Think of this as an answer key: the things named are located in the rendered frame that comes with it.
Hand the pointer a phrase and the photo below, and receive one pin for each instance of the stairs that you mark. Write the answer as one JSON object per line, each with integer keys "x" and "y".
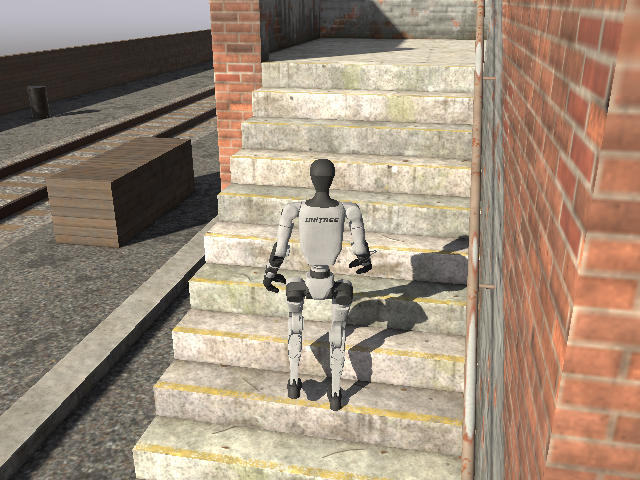
{"x": 400, "y": 139}

